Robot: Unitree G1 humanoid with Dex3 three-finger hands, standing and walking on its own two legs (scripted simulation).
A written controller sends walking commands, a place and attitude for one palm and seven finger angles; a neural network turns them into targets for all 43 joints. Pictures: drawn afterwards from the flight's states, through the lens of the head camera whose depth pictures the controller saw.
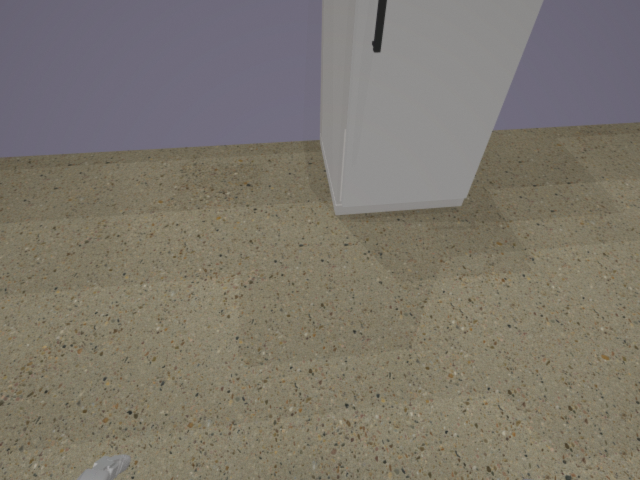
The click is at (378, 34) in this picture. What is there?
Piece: fridge door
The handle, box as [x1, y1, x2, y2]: [372, 0, 386, 52]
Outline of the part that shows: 386,0 378,1 374,40 372,41 374,52 380,50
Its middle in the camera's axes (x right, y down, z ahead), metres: +0.17 -0.72 +1.02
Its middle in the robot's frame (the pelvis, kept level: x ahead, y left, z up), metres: +1.28 -0.10 +0.22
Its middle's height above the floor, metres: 0.99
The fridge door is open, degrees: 0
